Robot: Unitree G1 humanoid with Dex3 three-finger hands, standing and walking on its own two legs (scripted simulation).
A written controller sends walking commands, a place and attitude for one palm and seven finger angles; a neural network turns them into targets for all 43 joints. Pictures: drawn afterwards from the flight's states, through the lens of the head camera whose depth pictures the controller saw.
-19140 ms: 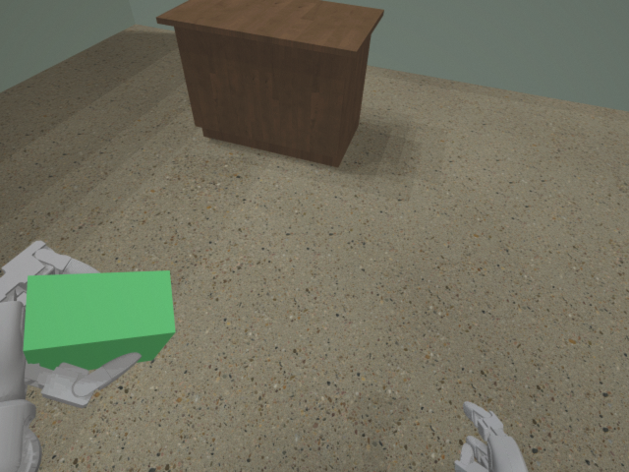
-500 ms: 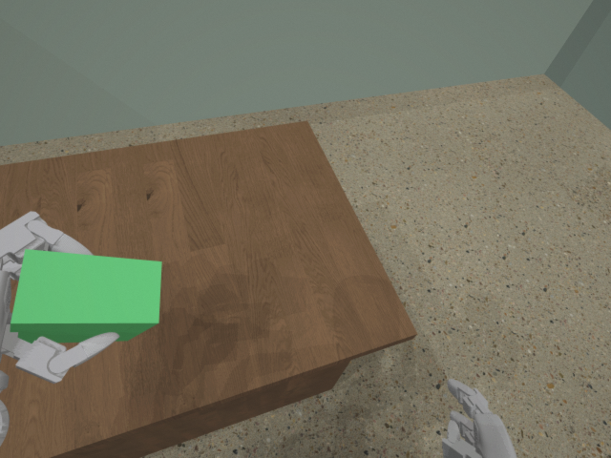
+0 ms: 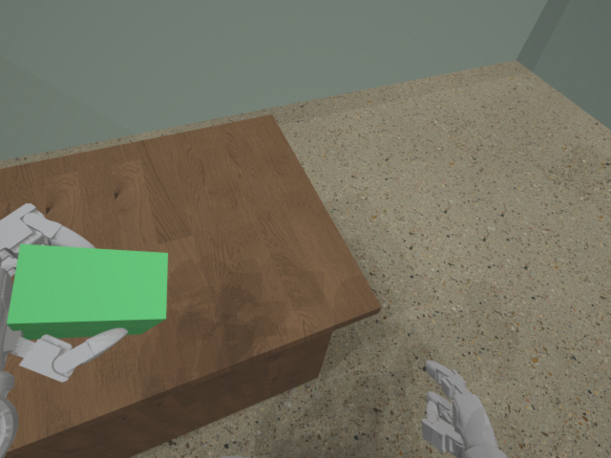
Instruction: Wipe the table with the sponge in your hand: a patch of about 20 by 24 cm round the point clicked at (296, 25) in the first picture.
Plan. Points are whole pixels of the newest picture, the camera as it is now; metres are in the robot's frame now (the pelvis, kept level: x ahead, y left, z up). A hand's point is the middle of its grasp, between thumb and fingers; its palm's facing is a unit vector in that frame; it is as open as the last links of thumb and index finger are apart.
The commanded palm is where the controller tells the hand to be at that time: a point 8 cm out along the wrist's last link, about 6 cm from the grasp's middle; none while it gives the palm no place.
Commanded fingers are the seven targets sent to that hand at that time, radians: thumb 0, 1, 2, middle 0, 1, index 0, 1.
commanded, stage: shuffle to correct the standing spot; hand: left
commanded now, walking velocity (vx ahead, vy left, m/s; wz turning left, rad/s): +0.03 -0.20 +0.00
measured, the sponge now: (112, 297) +0.24 +0.21 +0.14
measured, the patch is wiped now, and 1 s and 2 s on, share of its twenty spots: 0.00 0.00 0.00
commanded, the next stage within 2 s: come to a stop and stand still in 0.32 s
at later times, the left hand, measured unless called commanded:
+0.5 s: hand (130, 294) +0.23 +0.18 +0.17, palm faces +0.33 -0.86 -0.39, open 10.2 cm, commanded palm +0.17 +0.23 +0.18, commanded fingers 0.00 0.10 1.30 -1.20 -1.60 -1.20 -1.60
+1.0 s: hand (57, 243) +0.25 +0.24 +0.20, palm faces +0.50 -0.72 -0.48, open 10.2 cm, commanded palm +0.15 +0.23 +0.18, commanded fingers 0.00 0.10 1.30 -1.20 -1.60 -1.20 -1.60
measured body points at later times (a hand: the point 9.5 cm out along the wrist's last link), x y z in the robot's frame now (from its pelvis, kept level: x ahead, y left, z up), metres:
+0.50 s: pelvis +0.01 -0.05 +0.00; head +0.02 -0.06 +0.45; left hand +0.20 +0.23 +0.19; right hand +0.18 -0.28 -0.08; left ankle +0.03 +0.13 -0.73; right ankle +0.03 -0.06 -0.74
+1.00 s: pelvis -0.01 -0.05 -0.01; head +0.04 -0.07 +0.44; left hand +0.22 +0.28 +0.23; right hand +0.19 -0.28 -0.09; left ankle +0.03 +0.12 -0.74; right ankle +0.03 -0.08 -0.72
